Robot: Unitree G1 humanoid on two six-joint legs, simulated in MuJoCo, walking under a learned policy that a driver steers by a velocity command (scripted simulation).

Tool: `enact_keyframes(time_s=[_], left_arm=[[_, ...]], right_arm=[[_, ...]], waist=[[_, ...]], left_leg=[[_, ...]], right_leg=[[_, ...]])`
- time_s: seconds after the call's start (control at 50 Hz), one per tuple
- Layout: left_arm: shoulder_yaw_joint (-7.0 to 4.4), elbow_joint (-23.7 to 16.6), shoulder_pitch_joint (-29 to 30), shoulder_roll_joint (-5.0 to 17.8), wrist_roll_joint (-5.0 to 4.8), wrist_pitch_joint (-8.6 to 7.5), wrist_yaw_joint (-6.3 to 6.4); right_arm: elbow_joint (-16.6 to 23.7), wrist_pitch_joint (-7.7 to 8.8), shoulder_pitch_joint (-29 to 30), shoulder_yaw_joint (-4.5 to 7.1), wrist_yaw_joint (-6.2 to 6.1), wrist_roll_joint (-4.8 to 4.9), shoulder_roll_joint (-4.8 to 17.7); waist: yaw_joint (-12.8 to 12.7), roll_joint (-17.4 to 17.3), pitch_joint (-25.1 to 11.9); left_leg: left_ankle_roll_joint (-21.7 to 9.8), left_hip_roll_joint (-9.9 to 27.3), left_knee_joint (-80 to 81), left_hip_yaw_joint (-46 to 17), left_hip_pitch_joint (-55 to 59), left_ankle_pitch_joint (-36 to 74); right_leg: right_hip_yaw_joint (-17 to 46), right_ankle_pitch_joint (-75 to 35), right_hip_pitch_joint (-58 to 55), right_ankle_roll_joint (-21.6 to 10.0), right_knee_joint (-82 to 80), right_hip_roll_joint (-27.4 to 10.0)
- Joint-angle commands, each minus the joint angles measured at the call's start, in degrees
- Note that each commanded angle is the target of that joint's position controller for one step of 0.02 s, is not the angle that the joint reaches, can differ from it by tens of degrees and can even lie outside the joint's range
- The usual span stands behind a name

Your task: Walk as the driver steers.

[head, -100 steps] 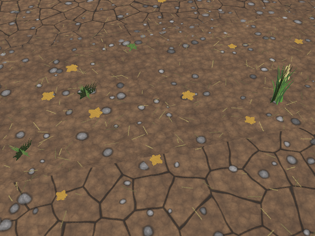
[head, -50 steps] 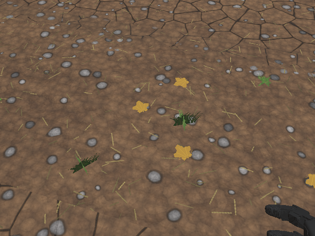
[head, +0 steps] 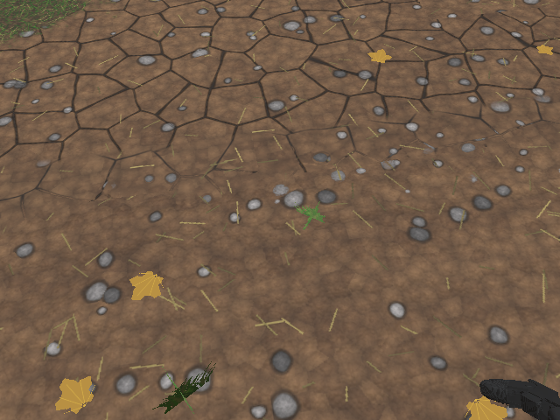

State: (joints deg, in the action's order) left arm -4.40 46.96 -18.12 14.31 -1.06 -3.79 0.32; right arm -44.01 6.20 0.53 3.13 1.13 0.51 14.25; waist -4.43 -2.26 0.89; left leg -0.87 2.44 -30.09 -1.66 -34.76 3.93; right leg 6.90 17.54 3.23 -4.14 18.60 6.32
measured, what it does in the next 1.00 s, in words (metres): walks ahead, turning left: left foot, then right foot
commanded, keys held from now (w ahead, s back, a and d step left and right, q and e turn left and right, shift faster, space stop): w+q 0.46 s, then q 0.16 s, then no key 0.36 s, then e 0.02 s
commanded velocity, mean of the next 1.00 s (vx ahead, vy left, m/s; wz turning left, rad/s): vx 0.34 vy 0.00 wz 0.34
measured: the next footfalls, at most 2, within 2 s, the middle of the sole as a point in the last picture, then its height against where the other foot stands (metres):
left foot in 0.08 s outside the picture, level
right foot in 0.60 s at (325, 392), level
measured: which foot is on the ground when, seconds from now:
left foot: up 0.00-0.06, down 0.08-0.60, up 0.62-0.94, down 0.96-1.00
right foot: down 0.00-0.10, up 0.12-0.58, down 0.60-1.00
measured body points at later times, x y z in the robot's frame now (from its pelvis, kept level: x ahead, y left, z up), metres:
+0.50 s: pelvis +0.27 +0.06 +0.01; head +0.30 +0.08 +0.45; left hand +0.46 +0.33 -0.07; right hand +0.35 -0.22 -0.11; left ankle +0.19 +0.12 -0.74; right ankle +0.49 -0.07 -0.70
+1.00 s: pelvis +0.41 +0.07 -0.01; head +0.42 +0.09 +0.44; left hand +0.40 +0.36 -0.13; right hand +0.66 -0.09 -0.10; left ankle +0.39 +0.20 -0.74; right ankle +0.49 -0.03 -0.74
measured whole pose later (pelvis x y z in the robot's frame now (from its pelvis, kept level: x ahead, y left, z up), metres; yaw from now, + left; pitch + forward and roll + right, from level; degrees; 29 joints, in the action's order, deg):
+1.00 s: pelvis +0.41 +0.07 -0.01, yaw +25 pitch +1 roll -1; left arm -2.1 46.0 -10.5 15.0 0.6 -1.1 -0.6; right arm -38.2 -2.1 -9.5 2.1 -1.0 -1.2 15.0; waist -2.0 0.2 1.4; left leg 0.3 0.8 -30.8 -2.9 -18.5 -13.7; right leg -1.4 12.8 18.1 0.3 29.5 -0.2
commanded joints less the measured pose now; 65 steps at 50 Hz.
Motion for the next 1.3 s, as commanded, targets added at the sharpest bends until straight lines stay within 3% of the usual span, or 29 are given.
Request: enact_keyframes(time_s=[0.02, 0.08, 0.1, 0.12, 0.14, 0.16, 0.2, 0.28, 0.4, 0.5, 0.56, 0.58, 0.6, 0.62, 0.64, 0.68, 0.74, 0.78, 0.84, 0.94, 0.96, 0.98, 1.0, 1.02, 1.04, 1.08, 1.16, 1.24, 1.3], left_arm=[[-2.27, -0.77, -3.41, 9.27, 0.45, -0.2, 0.55], [-2.1, -1.97, 0.29, 9.55, 0.77, 0.42, 0.9], [-1.31, -3.47, 1.17, 8.09, 1.71, 0.32, 1.05], [0.08, -3.86, -6.0, 3.55, 1.54, -0.84, 0.3], [-0.06, -3.99, -3.34, 6.66, 0.94, -2.05, -0.2], [-0.6, -5.75, 2.61, 8.97, -0.26, -2.95, -0.53], [-0.59, -7.29, 7.92, 8.06, 1.28, -3.66, -0.08], [-0.81, -8.44, 6.92, 6.3, 2.08, -2.3, 0.75], [0.1, -11.72, 18.22, 3.78, 1.68, -2.25, 0.48], [-0.07, -14.17, 24.78, 5.01, 1.2, -3.47, -0.83], [-0.9, -13.34, 20.24, 6.65, 1.41, -4.32, -1.0], [-1.41, -12.37, 15.11, 7.99, 1.94, -4.51, -0.66], [-2.3, -11.56, 6.61, 11.89, 3.07, -4.32, -0.06], [-2.1, -10.93, 3.66, 13.1, 3.59, -3.12, 0.05], [-2.13, -10.71, 3.56, 10.74, 1.34, -1.87, -0.12], [-0.11, -11.96, 9.4, 5.11, 1.54, -0.26, 0.3], [0.25, -10.56, 13.67, 6.08, 2.56, 0.59, -0.2], [0.0, -9.49, 14.77, 6.77, 2.51, 0.51, -0.47], [-0.29, -8.06, 14.8, 7.97, 1.62, 1.01, -0.38], [0.72, -5.93, 12.69, 7.44, 0.61, 2.1, -0.66], [1.52, -4.89, 10.32, 5.67, 1.02, 1.89, -0.86], [2.24, -4.92, 7.86, 3.79, 2.59, 1.55, -1.2], [2.8, -4.44, 4.36, 1.34, 2.1, 1.51, -1.1], [2.4, -3.73, 6.81, 4.33, 2.26, 1.96, -0.74], [1.86, -3.68, 8.95, 5.94, 2.06, 2.44, -0.55], [1.24, -3.49, 8.73, 8.09, 1.86, 3.34, 0.14], [0.61, -4.49, 8.03, 7.62, 0.53, 3.1, 0.06], [-0.05, -5.52, 6.87, 6.47, 0.58, 4.31, -0.67], [-0.55, -5.52, 4.79, 6.6, 0.67, 4.93, -1.22]], right_arm=[[5.64, 1.08, 6.02, 1.08, 0.85, 0.38, 6.08], [1.63, 0.93, -8.53, 2.84, 1.08, -0.01, 9.36], [0.05, 0.68, -18.0, 3.55, 0.95, -0.38, 12.21], [-0.82, 0.4, -21.72, 4.45, 1.39, 0.02, 15.76], [-0.98, -0.22, -21.92, 3.4, 1.29, 1.41, 11.42], [0.47, -0.51, -17.6, 2.77, 0.91, 1.14, 9.33], [2.02, -0.85, -13.13, 2.22, 0.64, 0.09, 8.18], [2.41, -0.82, -13.65, 2.12, -0.11, 0.39, 8.33], [1.36, -2.1, -19.03, 2.86, -1.84, 1.15, 10.17], [0.5, -3.75, -23.32, 2.9, -2.5, 1.28, 9.72], [2.32, -4.96, -20.87, 3.22, -3.27, 1.16, 9.72], [3.96, -4.93, -18.1, 2.95, -3.24, 1.08, 8.76], [6.61, -4.52, -16.15, 2.08, -3.09, -0.02, 6.24], [5.9, -4.18, -29.17, 1.04, -2.72, 0.35, 2.8], [4.61, -4.43, -32.21, 1.85, -2.39, 0.79, 9.85], [5.77, -6.19, -21.08, 3.0, -3.01, 0.69, 12.17], [6.8, -7.87, -20.23, 2.11, -3.13, 0.21, 7.03], [6.72, -7.58, -20.71, 1.2, -3.06, -0.25, 4.51], [7.11, -7.24, -17.79, 0.65, -2.55, -0.61, 4.68], [7.76, -7.8, -14.65, 0.98, -1.83, -1.11, 6.21], [8.78, -7.8, -13.88, 1.01, -2.02, -1.75, 7.35], [10.03, -7.94, -13.48, 1.4, -2.59, -2.33, 11.1], [9.09, -7.93, -10.1, 0.69, -2.42, -2.7, 9.2], [9.95, -7.38, -7.51, 0.06, -1.86, -2.53, 5.7], [9.48, -6.92, -7.58, -0.09, -1.67, -2.86, 5.05], [9.06, -6.28, -8.71, 0.8, -1.96, -2.24, 8.17], [8.54, -6.62, -12.49, 2.22, -3.58, -1.24, 10.3], [9.83, -6.78, -9.47, 2.68, -4.56, -0.62, 9.51], [9.81, -6.98, -7.11, 3.16, -4.76, 0.4, 9.43]], waist=[[-0.11, 7.43, 0.57], [7.58, 6.35, -8.67], [11.03, 0.82, -15.49], [7.84, -14.07, -20.44], [9.52, -10.33, -19.14], [9.9, -5.61, -10.68], [7.33, 3.1, -3.86], [4.12, -0.94, -3.95], [7.65, -2.21, -2.07], [9.32, -3.1, -1.13], [6.03, -5.33, -3.6], [2.97, -4.92, -7.13], [-0.46, 0.59, -15.5], [4.28, 16.71, -24.52], [4.06, 15.45, -26.2], [2.66, 6.25, -12.44], [6.34, 8.24, -5.04], [7.06, 9.63, -6.81], [6.13, 10.12, -10.23], [6.45, 8.88, -7.05], [6.2, 6.88, -6.39], [3.71, -1.38, -7.23], [0.31, -10.72, -7.87], [2.18, -7.7, -4.74], [3.19, -6.37, -2.13], [4.06, -5.47, 1.19], [4.83, -5.54, -1.48], [4.12, -6.68, -3.93], [2.51, -2.93, -3.5]], left_leg=[[-3.15, -0.13, 1.01, 0.61, -1.36, -5.32], [-7.31, -3.84, 2.52, 3.1, 19.95, -5.34], [-11.21, 4.34, 2.01, -8.66, 35.37, -1.34], [-21.25, 15.78, 6.47, -34.59, 54.93, -10.89], [-20.08, 16.0, 12.22, -42.68, 56.61, -24.54], [-17.43, 14.32, 13.66, -36.01, 49.79, -25.27], [-15.69, 10.46, 15.47, -27.41, 36.05, -13.58], [-15.42, 6.69, 17.36, -20.54, 27.95, -1.09], [-11.52, 2.31, 16.71, -15.83, 22.12, -1.88], [-9.97, 2.59, 9.91, -20.79, 27.59, 0.71], [-7.27, 0.98, 1.07, -23.41, 30.15, 9.28], [-5.0, -1.51, -5.57, -21.66, 27.11, 11.19], [-2.12, -4.42, -20.42, -17.45, 17.39, -0.89], [1.38, -12.46, -36.81, -12.12, 1.48, -47.4], [2.58, -6.26, -44.67, -10.61, -2.66, -45.32], [5.1, -3.44, -46.0, -6.47, -5.8, -36.62], [5.24, -1.89, -36.86, -3.59, 3.14, -32.44], [5.21, -1.89, -27.92, -1.52, 8.54, -29.45], [4.51, -0.98, -16.82, -0.83, 15.07, -21.62], [0.84, -2.41, 2.43, 0.86, 26.58, -12.84], [-0.87, 0.64, 6.21, -3.0, 30.25, -9.42], [-3.83, 9.23, 7.18, -11.9, 33.53, -0.82], [-7.7, 12.15, 9.37, -13.08, 23.91, -12.02], [-5.86, 7.53, 10.73, -10.5, 18.7, -24.74], [-3.21, 4.67, 10.39, -7.82, 17.7, -29.54], [-1.8, 3.54, 9.6, -6.07, 17.9, -27.26], [-6.19, 9.64, 7.73, -8.4, 23.94, -10.85], [-10.16, 15.78, 5.63, -10.21, 24.06, 1.2], [-5.74, 12.24, -0.41, -3.72, 19.63, -2.49]], right_leg=[[6.91, -27.66, -5.51, -6.92, -0.75, -18.85], [0.59, -51.78, -3.91, -3.85, 15.91, -14.55], [-1.92, -38.34, 6.24, -1.96, 31.63, -11.21], [-4.41, 3.1, 30.03, 3.16, 51.72, -1.47], [0.89, 12.4, 39.18, 2.81, 56.95, -2.94], [1.04, 7.51, 43.02, 2.46, 56.92, -5.76], [-0.67, 1.57, 39.58, 2.92, 49.5, -9.03], [-2.17, -0.66, 33.85, 5.37, 38.48, -10.41], [-2.93, -19.33, 29.41, 7.22, 18.14, -7.17], [-2.17, -18.88, 26.82, 6.14, 8.7, -3.7], [-2.47, -18.01, 19.23, 3.82, 3.29, -2.42], [-1.8, -25.44, 9.58, 1.69, 1.02, -5.36], [6.05, -43.34, -7.76, -2.98, 6.43, -16.47], [24.05, -62.23, -25.59, -15.16, 11.09, -33.39], [29.82, -46.93, -22.73, -16.59, 9.54, -35.59], [15.96, -36.62, -8.36, -11.21, 5.65, -26.12], [6.21, -35.55, 9.98, -9.21, 0.24, -19.4], [2.34, -41.06, 12.29, -9.86, -0.38, -18.25], [0.76, -39.76, 11.66, -10.09, -0.29, -18.81], [1.29, -10.98, 16.11, -5.52, 1.71, -16.69], [0.73, -4.33, 18.87, -1.76, 2.99, -14.95], [-3.52, 3.98, 22.26, 2.29, 10.09, -10.39], [-6.93, 4.7, 16.43, 4.33, 9.06, -8.21], [-6.55, -0.95, 12.04, 5.6, 8.48, -8.54], [-6.67, -3.36, 13.27, 5.66, 8.49, -8.07], [-5.48, -4.38, 16.58, 4.84, 9.31, -7.9], [-6.59, -5.35, 21.46, 4.33, 17.31, -6.93], [-7.7, 4.77, 22.25, 3.49, 26.5, -7.87], [-7.61, -5.91, 15.59, 0.73, 16.27, -7.56]])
